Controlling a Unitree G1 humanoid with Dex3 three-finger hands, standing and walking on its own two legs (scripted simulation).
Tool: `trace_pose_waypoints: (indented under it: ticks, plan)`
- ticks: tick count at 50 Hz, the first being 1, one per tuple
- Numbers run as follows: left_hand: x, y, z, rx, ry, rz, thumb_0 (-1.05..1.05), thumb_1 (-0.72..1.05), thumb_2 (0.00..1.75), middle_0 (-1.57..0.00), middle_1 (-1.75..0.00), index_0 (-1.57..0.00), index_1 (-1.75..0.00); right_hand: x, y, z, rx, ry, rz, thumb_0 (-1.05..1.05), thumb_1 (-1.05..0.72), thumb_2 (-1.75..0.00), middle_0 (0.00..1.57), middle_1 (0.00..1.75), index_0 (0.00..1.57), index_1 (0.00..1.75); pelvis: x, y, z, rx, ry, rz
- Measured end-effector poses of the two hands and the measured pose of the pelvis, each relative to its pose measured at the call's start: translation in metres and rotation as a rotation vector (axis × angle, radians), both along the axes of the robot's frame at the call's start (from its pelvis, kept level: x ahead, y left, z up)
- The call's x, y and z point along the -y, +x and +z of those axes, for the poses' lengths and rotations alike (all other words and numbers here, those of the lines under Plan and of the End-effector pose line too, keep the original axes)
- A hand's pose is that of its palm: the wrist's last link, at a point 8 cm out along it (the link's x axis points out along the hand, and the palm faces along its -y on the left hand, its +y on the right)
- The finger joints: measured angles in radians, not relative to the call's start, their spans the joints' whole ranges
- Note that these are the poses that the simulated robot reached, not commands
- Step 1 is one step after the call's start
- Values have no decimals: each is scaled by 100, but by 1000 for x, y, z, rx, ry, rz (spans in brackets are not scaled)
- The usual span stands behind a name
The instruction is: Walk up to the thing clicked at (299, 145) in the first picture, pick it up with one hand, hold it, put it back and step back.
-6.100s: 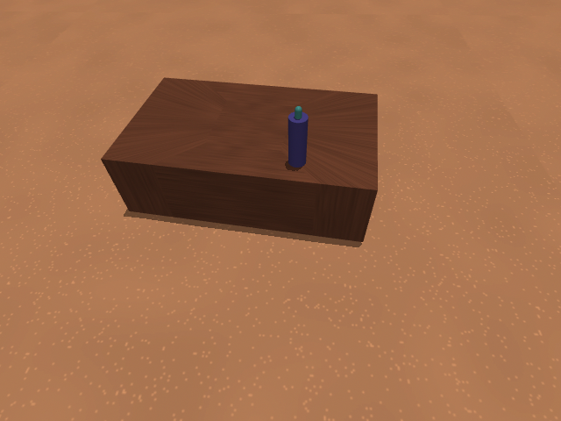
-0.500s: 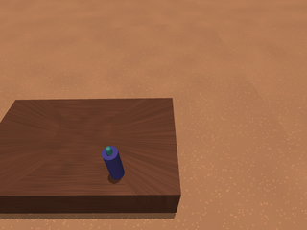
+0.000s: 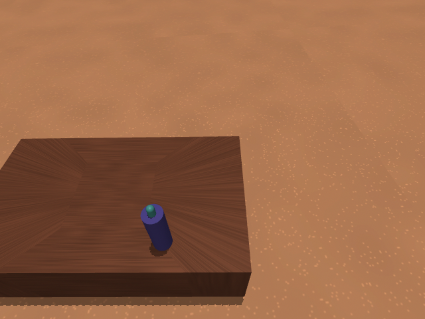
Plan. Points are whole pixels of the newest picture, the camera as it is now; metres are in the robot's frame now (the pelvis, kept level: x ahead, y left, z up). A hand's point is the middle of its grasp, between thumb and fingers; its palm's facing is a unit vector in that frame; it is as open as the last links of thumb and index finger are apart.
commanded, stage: stand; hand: left
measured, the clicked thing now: (156, 226) +0.46 +0.21 -0.33
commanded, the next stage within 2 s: go down in 0.40 s
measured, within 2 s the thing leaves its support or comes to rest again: neither
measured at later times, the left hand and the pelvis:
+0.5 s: hand out of the picture +0.07 +0.26 -0.16, palm faces -0.02 -0.94 -0.34, open 7.4 cm; pelvis +0.00 +0.00 +0.00, yaw +0 degrees
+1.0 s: hand (98, 315) +0.17 +0.27 -0.15, palm faces +0.04 -0.94 -0.33, open 15.9 cm; pelvis +0.01 +0.02 -0.02, yaw -2 degrees
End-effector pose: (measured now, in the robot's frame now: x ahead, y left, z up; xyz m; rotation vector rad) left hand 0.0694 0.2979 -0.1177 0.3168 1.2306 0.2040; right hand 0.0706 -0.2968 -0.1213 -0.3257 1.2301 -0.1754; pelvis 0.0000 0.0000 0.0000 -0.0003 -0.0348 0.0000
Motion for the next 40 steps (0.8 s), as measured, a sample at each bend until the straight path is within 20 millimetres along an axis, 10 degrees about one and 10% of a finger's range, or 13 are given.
trace_pose_waypoints:
  ticks: [26,40]
  plan:
    - [-2,-3,-1,-23,-1,5,1,90,90,-20,-29,-20,-29,-1,-2,-1,-19,-1,-7,1,-90,-90,20,30,20,30,-2,4,0,-4,0,-1]
    - [-5,97,3,172,-3,2,1,33,36,-5,-6,-6,-5,-41,6,-1,183,52,-83,1,-99,-92,20,30,20,30,-4,-5,-13,-122,-1,-27]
